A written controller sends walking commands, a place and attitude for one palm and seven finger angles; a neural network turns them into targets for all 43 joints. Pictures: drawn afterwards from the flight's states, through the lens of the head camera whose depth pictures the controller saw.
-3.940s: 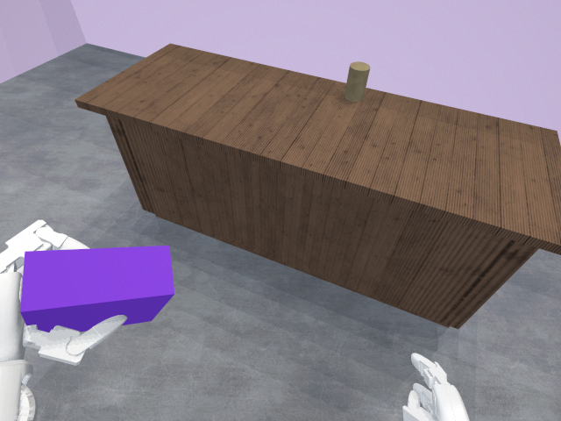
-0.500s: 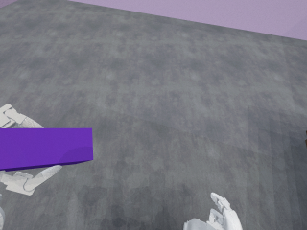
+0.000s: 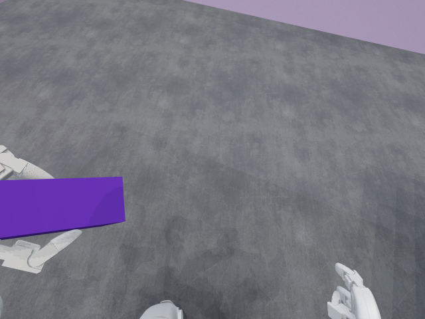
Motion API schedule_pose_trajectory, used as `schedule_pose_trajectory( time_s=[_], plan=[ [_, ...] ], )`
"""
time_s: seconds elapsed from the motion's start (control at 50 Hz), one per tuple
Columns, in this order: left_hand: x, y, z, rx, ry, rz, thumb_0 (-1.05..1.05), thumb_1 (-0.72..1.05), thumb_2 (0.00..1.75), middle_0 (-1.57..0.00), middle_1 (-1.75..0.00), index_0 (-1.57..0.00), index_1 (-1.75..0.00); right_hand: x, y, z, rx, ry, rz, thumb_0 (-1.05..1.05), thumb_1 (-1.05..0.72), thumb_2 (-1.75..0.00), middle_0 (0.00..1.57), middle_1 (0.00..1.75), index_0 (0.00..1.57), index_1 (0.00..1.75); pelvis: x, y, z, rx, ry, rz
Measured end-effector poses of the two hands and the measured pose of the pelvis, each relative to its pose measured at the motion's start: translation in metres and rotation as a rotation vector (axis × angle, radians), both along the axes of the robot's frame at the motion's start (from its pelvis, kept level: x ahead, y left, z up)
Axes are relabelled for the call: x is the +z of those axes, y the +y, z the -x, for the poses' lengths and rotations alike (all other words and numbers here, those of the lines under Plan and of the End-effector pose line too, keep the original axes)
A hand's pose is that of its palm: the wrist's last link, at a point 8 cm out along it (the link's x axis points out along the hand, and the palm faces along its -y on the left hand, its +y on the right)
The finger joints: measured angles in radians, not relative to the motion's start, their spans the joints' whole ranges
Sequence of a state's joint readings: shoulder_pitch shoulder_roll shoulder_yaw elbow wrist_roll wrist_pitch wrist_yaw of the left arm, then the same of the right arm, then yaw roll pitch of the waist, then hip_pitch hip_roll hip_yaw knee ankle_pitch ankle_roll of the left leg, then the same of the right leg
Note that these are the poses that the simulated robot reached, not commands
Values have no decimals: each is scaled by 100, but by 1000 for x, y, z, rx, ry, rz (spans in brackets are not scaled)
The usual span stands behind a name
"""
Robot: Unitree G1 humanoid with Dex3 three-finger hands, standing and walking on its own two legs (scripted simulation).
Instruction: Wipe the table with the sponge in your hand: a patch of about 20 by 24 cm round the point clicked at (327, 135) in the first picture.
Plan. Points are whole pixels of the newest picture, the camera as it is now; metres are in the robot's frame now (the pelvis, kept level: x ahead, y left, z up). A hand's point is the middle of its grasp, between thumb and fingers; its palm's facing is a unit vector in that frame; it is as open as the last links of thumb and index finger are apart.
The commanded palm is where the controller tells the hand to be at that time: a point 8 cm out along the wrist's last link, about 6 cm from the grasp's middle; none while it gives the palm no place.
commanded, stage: walk around to get in front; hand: left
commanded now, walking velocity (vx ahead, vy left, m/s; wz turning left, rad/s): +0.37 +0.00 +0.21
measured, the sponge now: (76, 207) +0.23 +0.19 +0.17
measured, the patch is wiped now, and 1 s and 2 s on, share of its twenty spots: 0.00 0.00 0.00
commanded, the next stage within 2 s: turn to face it in 1.58 s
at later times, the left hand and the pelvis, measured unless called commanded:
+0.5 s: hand (87, 148) +0.32 +0.21 +0.18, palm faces +0.52 -0.71 -0.48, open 9.7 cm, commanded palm +0.27 +0.24 +0.18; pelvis +0.13 -0.05 -0.01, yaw +5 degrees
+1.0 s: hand (104, 93) +0.45 +0.23 +0.17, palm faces +0.58 -0.71 -0.41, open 9.7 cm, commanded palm +0.38 +0.26 +0.18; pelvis +0.28 -0.05 -0.02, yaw +12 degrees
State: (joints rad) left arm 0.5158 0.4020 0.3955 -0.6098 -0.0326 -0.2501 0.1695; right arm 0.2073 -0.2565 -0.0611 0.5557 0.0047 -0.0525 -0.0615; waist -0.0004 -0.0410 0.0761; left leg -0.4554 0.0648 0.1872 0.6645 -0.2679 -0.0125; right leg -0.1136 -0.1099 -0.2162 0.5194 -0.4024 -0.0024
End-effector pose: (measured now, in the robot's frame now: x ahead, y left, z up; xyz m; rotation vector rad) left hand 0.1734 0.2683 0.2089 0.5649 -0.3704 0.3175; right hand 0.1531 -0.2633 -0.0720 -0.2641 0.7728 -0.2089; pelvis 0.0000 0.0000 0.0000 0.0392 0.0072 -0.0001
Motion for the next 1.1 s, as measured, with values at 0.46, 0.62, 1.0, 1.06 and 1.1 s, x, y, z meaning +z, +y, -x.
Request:
schedule_pose_trajectory(
  time_s=[0.46, 0.62, 1.0, 1.06, 1.1],
  plan=[
    [-2, -20, -88, 173, 48, -23, 0, -46, 98, -80, -132, -79, -132, -35, 43, -132, 159, 27, -210, 2, -90, -90, 20, 30, 20, 30, -3, -44, -125, 77, 1, 33],
    [-29, -58, -138, 175, 99, 113, 0, -46, 99, -80, -132, -79, -132, -34, -26, -195, 158, 38, -99, 2, -90, -90, 20, 30, 20, 30, -4, -70, -163, 127, -33, 3],
    [-26, -10, -232, 235, -21, 45, 0, -46, 99, -80, -133, -79, -133, -28, 15, -325, 199, 10, -68, 2, -90, -90, 19, 30, 19, 30, -20, -46, -281, 203, -35, -13],
    [-25, -6, -250, 225, -9, 47, 0, -46, 99, -80, -133, -79, -133, -24, 43, -342, 253, 5, -132, 2, -90, -90, 19, 30, 19, 30, -15, -50, -291, 239, -40, 4],
    [-15, -8, -254, 219, -10, 26, 0, -46, 99, -80, -133, -79, -133, -19, 56, -351, 282, -2, -164, 2, -90, -90, 20, 30, 20, 30, -9, -52, -300, 248, -32, 17]
  ],
)
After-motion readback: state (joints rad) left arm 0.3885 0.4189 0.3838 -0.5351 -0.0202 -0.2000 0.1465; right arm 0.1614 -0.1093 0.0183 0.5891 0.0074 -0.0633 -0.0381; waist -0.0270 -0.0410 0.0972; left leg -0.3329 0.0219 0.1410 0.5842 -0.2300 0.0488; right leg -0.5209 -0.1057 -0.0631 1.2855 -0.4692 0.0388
